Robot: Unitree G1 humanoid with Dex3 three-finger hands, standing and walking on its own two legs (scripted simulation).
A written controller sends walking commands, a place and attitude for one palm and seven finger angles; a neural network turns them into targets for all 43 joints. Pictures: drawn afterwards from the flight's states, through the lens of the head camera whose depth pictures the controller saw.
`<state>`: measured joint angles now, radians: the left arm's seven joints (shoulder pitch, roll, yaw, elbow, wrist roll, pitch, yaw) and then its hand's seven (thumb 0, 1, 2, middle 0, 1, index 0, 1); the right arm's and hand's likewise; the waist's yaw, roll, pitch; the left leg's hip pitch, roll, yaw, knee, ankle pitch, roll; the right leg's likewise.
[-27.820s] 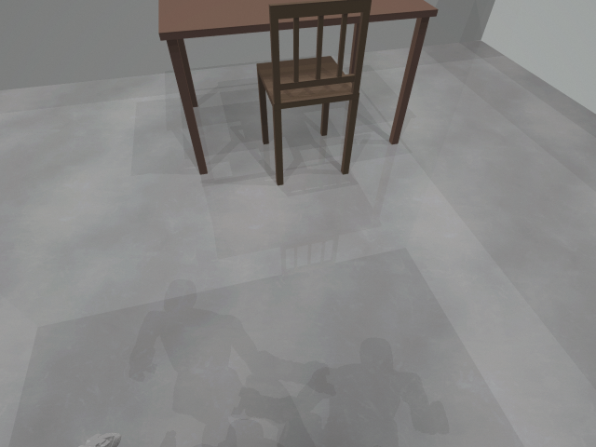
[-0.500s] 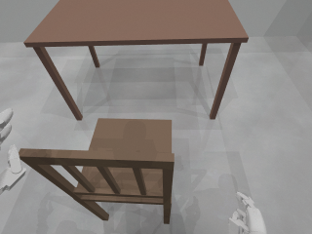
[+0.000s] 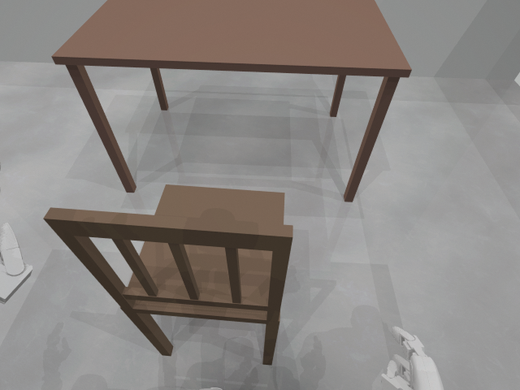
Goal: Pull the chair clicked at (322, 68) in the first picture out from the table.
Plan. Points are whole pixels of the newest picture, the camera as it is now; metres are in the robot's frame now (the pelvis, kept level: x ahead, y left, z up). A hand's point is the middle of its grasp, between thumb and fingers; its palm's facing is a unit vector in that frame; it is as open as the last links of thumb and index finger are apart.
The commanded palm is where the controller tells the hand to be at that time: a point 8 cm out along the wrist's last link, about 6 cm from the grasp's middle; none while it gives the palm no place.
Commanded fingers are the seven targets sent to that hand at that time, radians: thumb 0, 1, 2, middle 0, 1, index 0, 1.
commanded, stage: step back with the hand held close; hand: left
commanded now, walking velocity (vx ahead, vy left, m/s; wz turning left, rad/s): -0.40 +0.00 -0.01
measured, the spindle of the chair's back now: (186, 271) +0.34 +0.17 -0.09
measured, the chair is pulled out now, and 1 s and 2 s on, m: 0.57 0.57 0.57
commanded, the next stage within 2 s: stop stepping back and stand still in 0.86 s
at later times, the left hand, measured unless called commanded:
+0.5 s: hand (25, 303) +0.17 +0.24 +0.18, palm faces +0.38 -0.77 -0.51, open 7.4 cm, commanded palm +0.10 +0.29 +0.19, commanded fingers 0.00 0.90 0.90 -0.20 -0.30 -0.20 -0.30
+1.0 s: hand out of the picture +0.08 +0.21 +0.19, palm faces +0.33 -0.78 -0.54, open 7.4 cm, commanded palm +0.02 +0.27 +0.19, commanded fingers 0.00 0.90 0.90 -0.20 -0.30 -0.20 -0.30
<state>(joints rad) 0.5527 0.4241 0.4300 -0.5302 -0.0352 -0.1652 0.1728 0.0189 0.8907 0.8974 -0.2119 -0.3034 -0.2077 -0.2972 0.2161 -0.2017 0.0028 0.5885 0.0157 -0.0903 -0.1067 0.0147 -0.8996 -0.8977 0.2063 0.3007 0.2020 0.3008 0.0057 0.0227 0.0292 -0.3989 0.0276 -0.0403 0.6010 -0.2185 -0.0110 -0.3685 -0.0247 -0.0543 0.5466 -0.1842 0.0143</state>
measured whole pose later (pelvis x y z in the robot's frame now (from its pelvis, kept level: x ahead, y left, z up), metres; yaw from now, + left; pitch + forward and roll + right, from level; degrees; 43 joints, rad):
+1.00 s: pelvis -0.13 -0.03 +0.00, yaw -1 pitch +1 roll -2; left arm 0.57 0.46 0.45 -0.58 -0.05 -0.28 0.12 0.02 0.89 0.90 -0.21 -0.30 -0.21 -0.30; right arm 0.14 -0.17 -0.02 0.67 0.00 -0.14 -0.05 0.01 -0.90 -0.90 0.21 0.30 0.20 0.30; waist 0.01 0.02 0.07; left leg -0.49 0.06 -0.06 0.78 -0.34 -0.03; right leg -0.33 0.00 -0.06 0.53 -0.23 -0.01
